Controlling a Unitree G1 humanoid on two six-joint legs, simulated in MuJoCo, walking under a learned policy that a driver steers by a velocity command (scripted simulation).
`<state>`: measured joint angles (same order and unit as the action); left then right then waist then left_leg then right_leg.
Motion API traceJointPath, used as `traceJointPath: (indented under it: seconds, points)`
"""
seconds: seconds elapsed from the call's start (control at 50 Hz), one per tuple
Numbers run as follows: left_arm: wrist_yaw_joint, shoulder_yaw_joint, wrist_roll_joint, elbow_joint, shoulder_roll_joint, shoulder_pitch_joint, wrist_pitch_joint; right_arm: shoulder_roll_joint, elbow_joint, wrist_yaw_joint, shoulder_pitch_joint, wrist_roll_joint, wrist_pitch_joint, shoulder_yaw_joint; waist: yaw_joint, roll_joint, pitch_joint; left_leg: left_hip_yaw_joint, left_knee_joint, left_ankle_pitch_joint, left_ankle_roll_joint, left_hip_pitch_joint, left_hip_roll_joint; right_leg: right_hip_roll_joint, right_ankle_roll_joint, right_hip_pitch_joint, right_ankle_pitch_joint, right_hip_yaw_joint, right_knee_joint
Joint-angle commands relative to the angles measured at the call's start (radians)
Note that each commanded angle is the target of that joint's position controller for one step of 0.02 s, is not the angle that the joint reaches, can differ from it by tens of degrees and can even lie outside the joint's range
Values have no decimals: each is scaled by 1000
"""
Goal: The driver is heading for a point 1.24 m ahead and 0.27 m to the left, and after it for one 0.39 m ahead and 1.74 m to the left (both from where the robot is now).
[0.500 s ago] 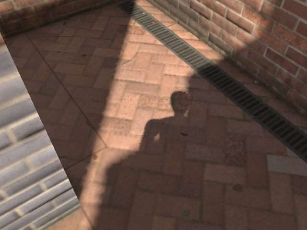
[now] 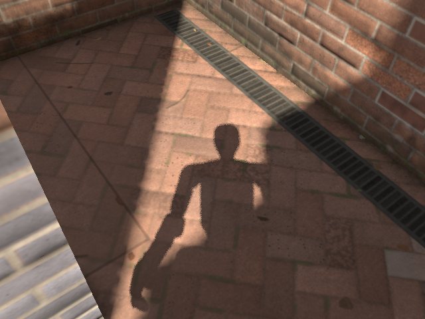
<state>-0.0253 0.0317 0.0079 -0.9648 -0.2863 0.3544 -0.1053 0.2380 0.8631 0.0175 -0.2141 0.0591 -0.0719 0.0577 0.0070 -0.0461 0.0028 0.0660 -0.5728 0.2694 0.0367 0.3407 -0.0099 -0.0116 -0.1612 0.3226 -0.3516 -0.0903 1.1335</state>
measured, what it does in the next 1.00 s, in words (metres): walks ahead: right foot, then left foot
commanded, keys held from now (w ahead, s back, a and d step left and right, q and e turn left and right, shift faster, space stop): w+shift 0.62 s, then w+q+shift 0.38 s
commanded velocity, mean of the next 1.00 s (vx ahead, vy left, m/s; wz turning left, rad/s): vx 0.96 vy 0.00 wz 0.19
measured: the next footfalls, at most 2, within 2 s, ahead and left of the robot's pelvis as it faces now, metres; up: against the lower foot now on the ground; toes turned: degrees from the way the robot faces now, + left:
right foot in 0.40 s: +0.50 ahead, -0.10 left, +0.00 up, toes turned -2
left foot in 0.88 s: +0.97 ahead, -0.01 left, +0.00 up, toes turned +11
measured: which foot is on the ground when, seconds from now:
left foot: down 0.00-0.42, up 0.44-0.86, down 0.88-1.00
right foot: up 0.00-0.38, down 0.40-0.88, up 0.90-1.00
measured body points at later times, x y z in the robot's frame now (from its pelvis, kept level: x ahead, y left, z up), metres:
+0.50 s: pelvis +0.39 -0.04 -0.02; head +0.42 -0.04 +0.43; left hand +0.51 +0.22 -0.14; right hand +0.39 -0.31 -0.15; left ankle +0.17 +0.10 -0.60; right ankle +0.46 -0.09 -0.73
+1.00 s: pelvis +0.88 -0.02 -0.01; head +0.90 -0.04 +0.44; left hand +0.91 +0.24 -0.13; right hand +1.00 -0.29 -0.16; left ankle +0.93 -0.01 -0.73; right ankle +0.76 -0.18 -0.59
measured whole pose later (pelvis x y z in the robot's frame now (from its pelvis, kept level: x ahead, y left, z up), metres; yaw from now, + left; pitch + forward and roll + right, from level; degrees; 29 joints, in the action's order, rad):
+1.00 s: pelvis +0.88 -0.02 -0.01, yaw +14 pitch +0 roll +2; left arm 0.02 0.00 0.04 -0.83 -0.20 0.26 -0.12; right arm 0.31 0.91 0.01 -0.27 0.01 -0.03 0.07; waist -0.01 0.01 0.04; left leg 0.08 -0.52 0.19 0.23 0.33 -0.24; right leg -0.01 0.00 0.37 -0.31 -0.05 1.46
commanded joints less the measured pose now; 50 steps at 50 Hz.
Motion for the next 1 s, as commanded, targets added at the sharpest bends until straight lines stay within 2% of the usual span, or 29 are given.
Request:
traceJointPath:
  seconds: [0.02, 0.06, 0.12, 0.2, 0.24, 0.26, 0.28, 0.32, 0.34, 0.36, 0.38, 0.4, 0.42, 0.44, 0.46, 0.5, 0.54, 0.6, 0.66, 0.74, 0.8, 0.84, 0.86, 0.88, 0.9, 0.92, 0.94, 0.96, 1.0]
  points:
    - [-18, 4, 31, 111, -42, -76, -10, 113, 6, -14, -132, -7, -18, 20, -32, 113, -31, -482, 418, 307, 108, -364, 267, -95, -2, 467, 135, -45, 95]
    - [-27, 0, 40, 144, -18, -154, 17, 58, 46, -25, -179, -19, -47, 1, -24, 98, 56, -392, 488, 162, 111, -282, 246, -103, 56, 482, 198, -26, 79]
    - [-35, -2, 18, 193, -24, -257, 36, 130, 79, -23, -259, -33, -63, 19, -30, 99, 129, -284, 549, 92, 127, -293, 214, -110, 99, 578, 227, 72, 31]
    - [-47, -16, 25, 277, 16, -404, 62, 69, 99, -37, -289, -40, -70, -7, -15, 84, 172, -159, 611, -175, 136, -243, 196, -99, 108, 474, 375, 109, -185]
    - [-59, -12, 32, 285, 2, -384, 81, 110, 107, -53, -310, -37, -69, -1, -2, 87, 167, -114, 626, -325, 132, -303, 206, -90, 74, 429, 407, 118, -264]
    - [-63, -12, 16, 292, -13, -411, 77, 134, 111, -42, -299, -48, -67, 6, -12, 94, 179, -89, 659, -366, 138, -325, 198, -77, 61, 398, 434, 157, -330]
    - [-62, -14, 27, 299, -12, -443, 71, 143, 116, -35, -291, -59, -65, 4, -13, 78, 181, -58, 624, -487, 129, -359, 193, -56, 61, 371, 419, 181, -364]
    - [-48, -18, 25, 313, -8, -442, 65, 171, 126, -20, -295, -55, -62, 10, -8, 115, 135, -27, 534, -841, 124, -427, 209, -3, 32, 259, 349, 226, -423]
    - [-30, -11, 20, 314, -17, -361, 61, 197, 119, -40, -277, -49, -51, 21, 21, 130, 77, -28, 439, -1106, 106, -452, 235, 40, 18, 180, 305, 227, -433]
    - [-24, 1, 22, 281, -47, -279, 67, 233, 137, -38, -271, -27, -41, 24, 79, 213, 9, -5, 256, -1261, 100, -524, 242, 77, 3, 104, 152, 234, -420]
    - [-13, 20, 8, 243, -92, -101, 52, 223, 141, -41, -270, -6, -18, 24, 143, 208, -95, -7, -5, -1316, 98, -513, 260, 102, -27, -61, 78, 212, -469]
    - [-3, 43, 27, 176, -132, 76, 41, 214, 146, -46, -278, 0, -5, 22, 224, 154, -161, 13, -329, -1128, 105, -381, 223, 77, -44, -287, 18, 145, -584]
    - [11, 64, 54, 154, -211, 144, 26, 59, 102, -28, -332, -16, -7, -15, 139, -57, -244, -24, -685, -360, 105, -24, 104, -181, -70, -571, -276, -196, -608]
    - [3, 77, 48, 151, -235, 158, 29, 37, 73, -9, -371, -47, -45, -22, 97, -260, -326, -160, -912, 172, 104, 274, -74, -335, -138, -671, -444, -773, -833]
    - [-4, 68, 38, 137, -160, 74, 28, 124, 52, -16, -232, -52, -56, -2, 81, -92, -166, -211, -958, 49, 133, 389, -4, -293, -122, -572, -399, -719, -872]
    - [-4, 60, 35, 115, -107, 3, 21, 98, 30, -12, -128, -59, -54, -5, 34, 89, -16, -169, -848, -74, 98, 333, 80, -249, -97, -313, -163, -453, -909]
    - [-2, 39, 15, 87, -48, -11, 11, 50, 28, -1, -141, -21, -18, -20, -34, 63, 40, -176, -740, -74, 53, 258, 125, -179, -72, -136, -104, -296, -951]
    - [5, 29, 0, 38, -40, 82, -14, 51, -33, 6, -10, -9, 4, -21, -26, 56, 136, -129, -635, -120, 8, 390, 156, -148, -49, -105, 0, -200, -1019]
    - [-5, 33, -15, 49, -38, 109, -28, 45, -101, 31, 217, -40, -11, -43, 22, 18, 174, -2, -317, -313, 25, 347, 112, -40, 42, -81, 376, 36, -1098]
    - [8, 31, -5, 18, -67, 175, -41, 24, -109, 47, 312, -64, -20, -66, 53, -5, 103, 84, -73, -489, 84, 213, 4, -69, 112, -288, 917, 208, -1137]
    - [48, 15, 11, -7, -74, 221, -26, 75, -117, 29, 285, -38, -16, -63, 17, -50, 69, 151, 0, -445, 123, 202, -75, -133, 154, -497, 1375, 270, -951]
    - [84, 20, 32, 9, -119, 176, -1, 134, -63, 23, 72, -30, -10, -40, -94, -79, -61, 159, 0, -352, 142, -19, -152, -170, 178, -512, 1585, 279, -625]
    - [92, 29, 39, 33, -149, 107, 11, 178, 5, 15, -154, -30, -7, -16, -198, -92, -153, 119, 0, -315, 171, -235, -148, -181, 182, -427, 1594, 272, -337]
    - [94, 47, 28, 58, -197, -1, 8, 235, 56, 9, -398, -46, 4, 20, -341, -78, -206, -3, 41, -236, 241, -473, -68, -118, 187, -215, 1326, 278, 113]
    - [74, 24, 36, 112, -63, -50, -29, 271, 70, -3, -365, -55, 28, 44, -245, 216, -197, -303, -71, -338, 292, -688, 127, 68, 186, 202, -39, 220, 509]
    - [65, 10, -27, 205, -49, 72, -35, 336, 36, -1, -244, -39, 36, 65, -108, 252, -358, -830, 144, -23, 534, -876, 307, 77, 209, 505, -129, 0, 715]
    - [60, 3, 4, 218, -95, -22, -51, 252, -4, -10, -173, -46, 40, 63, -127, 17, -225, -860, 301, 194, 484, -738, 284, 6, 164, 569, -14, -44, 585]
    - [46, 3, 17, 235, -100, -72, -61, 190, 8, -14, -151, -51, 41, 47, -71, -53, -54, -758, 371, 193, 415, -530, 242, -30, 141, 545, 37, -34, 422]
    - [37, -4, 55, 248, -67, -85, -26, 148, -5, -21, -105, -45, 18, 34, 24, -80, 58, -607, 391, 19, 350, -245, 136, -73, 164, 426, 16, -18, 281]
